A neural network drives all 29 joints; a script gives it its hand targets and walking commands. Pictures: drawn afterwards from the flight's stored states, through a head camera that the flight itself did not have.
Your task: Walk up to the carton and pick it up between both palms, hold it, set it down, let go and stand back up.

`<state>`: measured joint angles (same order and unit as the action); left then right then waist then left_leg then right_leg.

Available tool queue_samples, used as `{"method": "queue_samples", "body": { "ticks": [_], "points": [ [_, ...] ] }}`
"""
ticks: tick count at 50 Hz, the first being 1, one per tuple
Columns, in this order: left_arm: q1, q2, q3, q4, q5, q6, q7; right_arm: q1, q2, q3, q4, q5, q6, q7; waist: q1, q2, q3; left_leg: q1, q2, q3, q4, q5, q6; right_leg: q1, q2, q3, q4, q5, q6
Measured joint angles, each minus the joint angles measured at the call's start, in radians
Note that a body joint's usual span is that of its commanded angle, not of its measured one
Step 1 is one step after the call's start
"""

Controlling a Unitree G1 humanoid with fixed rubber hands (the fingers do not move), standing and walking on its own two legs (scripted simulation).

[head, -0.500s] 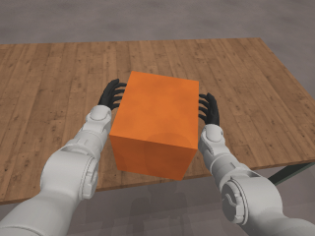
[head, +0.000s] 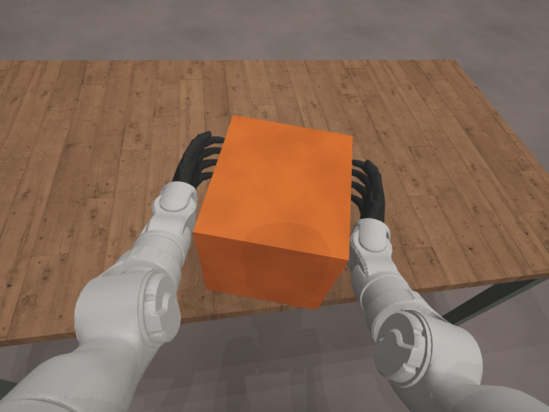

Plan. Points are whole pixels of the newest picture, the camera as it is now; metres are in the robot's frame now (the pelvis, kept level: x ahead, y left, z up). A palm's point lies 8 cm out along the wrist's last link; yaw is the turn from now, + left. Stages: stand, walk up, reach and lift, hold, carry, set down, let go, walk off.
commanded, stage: reach and lift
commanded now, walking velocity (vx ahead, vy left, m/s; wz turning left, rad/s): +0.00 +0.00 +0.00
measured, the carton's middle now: (276, 216) +0.41 -0.04 +0.01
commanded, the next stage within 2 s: none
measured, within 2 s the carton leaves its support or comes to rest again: leaves its support in 1.42 s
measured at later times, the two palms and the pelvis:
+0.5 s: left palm (190, 181) +0.45 +0.10 +0.06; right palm (369, 215) +0.37 -0.18 +0.05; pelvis +0.00 +0.00 +0.00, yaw +0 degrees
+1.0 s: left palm (189, 184) +0.44 +0.10 +0.06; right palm (371, 220) +0.36 -0.18 +0.05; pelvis +0.00 +0.01 +0.00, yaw +0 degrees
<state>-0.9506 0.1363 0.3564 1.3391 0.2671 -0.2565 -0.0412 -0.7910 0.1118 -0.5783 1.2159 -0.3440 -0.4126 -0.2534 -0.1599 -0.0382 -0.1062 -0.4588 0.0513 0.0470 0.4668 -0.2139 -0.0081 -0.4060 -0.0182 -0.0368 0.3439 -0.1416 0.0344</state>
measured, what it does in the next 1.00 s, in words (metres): stands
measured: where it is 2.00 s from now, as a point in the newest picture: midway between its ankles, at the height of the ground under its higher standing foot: outside the picture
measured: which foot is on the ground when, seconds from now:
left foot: down 0.00-1.00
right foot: down 0.00-1.00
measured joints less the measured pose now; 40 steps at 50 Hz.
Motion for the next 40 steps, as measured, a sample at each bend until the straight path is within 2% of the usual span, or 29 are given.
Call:
{"method": "queue_samples", "body": {
  "ticks": [13,40],
  "points": [
    [-0.012,-0.014,0.027,-0.003,0.023,0.006,0.005,0.013,0.013,-0.043,-0.052,-0.012,0.020,0.031,0.000,0.000,0.016,0.000,0.000,0.000,0.000,-0.001,0.000,0.012,0.000,0.000,-0.026,0.013,0.002],
    [0.004,-0.021,0.027,-0.017,0.023,-0.026,0.008,0.030,0.020,-0.043,-0.059,-0.011,-0.018,0.032,0.000,0.000,0.017,0.000,0.000,0.000,0.000,0.001,0.000,0.014,0.000,-0.001,-0.030,0.017,0.002]
  ]
}}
